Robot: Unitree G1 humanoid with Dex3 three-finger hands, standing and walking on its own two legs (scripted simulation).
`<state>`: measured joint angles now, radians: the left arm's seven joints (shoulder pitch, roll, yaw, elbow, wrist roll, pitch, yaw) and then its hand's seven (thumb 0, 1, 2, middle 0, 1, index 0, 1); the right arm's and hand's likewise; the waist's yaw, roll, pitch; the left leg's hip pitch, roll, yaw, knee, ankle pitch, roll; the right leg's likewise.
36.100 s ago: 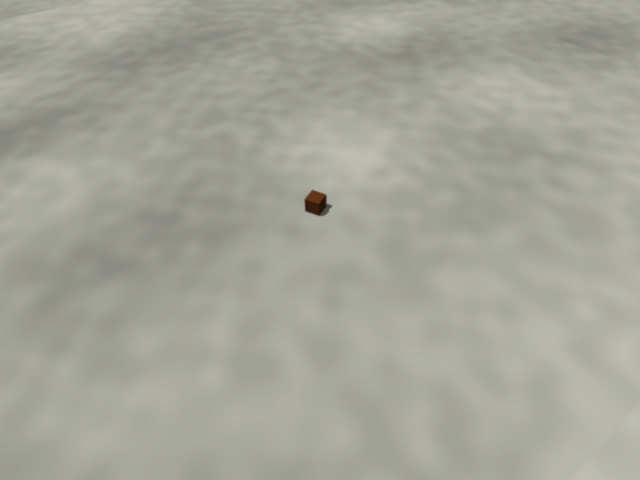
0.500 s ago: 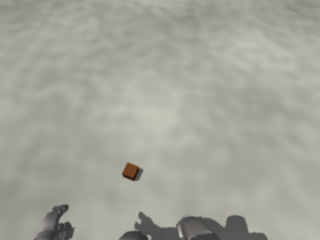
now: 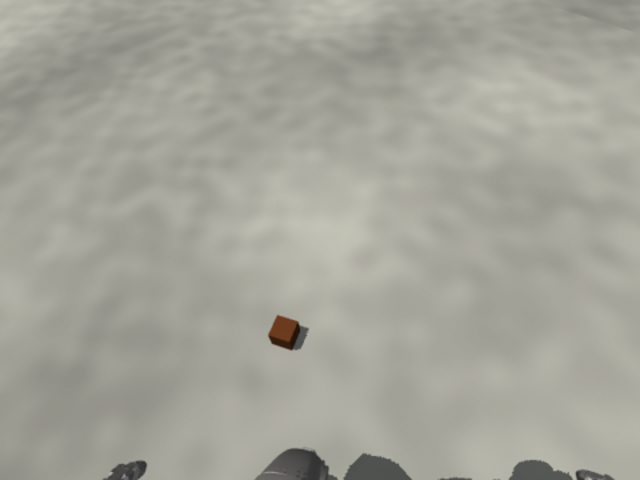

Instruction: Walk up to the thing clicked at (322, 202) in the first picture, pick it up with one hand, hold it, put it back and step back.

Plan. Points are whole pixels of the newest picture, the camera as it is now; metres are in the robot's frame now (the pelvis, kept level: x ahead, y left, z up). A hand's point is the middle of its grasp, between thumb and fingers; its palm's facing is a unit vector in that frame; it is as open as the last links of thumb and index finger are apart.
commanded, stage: step back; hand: left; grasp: from above
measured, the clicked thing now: (284, 332) +0.60 +0.22 -0.73
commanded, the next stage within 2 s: none
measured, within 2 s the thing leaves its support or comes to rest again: neither
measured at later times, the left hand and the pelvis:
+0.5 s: hand out of the picture -0.06 +0.26 -0.16, palm faces -0.03 -0.92 -0.39, open 7.4 cm; pelvis -0.16 -0.02 -0.01, yaw -2 degrees
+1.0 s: hand out of the picture -0.21 +0.24 -0.15, palm faces +0.07 -0.92 -0.38, open 7.4 cm; pelvis -0.33 -0.04 +0.00, yaw +4 degrees
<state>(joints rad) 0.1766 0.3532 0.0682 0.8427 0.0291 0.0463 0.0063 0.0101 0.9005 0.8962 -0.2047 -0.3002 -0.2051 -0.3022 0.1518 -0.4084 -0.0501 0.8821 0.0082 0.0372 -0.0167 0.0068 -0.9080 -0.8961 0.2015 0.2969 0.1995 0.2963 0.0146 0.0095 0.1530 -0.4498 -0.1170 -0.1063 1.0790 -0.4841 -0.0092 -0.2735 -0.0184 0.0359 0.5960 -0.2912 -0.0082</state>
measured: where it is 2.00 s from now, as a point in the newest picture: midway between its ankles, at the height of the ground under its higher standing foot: outside the picture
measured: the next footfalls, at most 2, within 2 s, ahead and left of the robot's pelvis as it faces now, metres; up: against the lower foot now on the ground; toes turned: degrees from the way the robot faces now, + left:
left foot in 0.12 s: -0.01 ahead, +0.12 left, +0.00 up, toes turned +0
right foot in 0.52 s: -0.16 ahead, -0.15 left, +0.00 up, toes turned +1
